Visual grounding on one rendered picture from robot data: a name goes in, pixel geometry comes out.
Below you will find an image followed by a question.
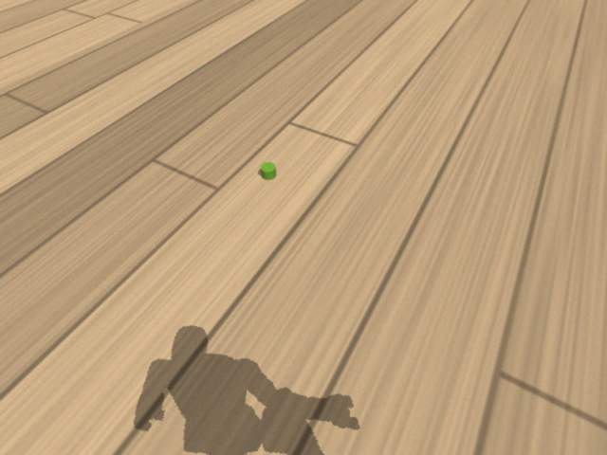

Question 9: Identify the tin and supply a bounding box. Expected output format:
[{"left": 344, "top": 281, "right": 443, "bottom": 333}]
[{"left": 261, "top": 162, "right": 276, "bottom": 180}]

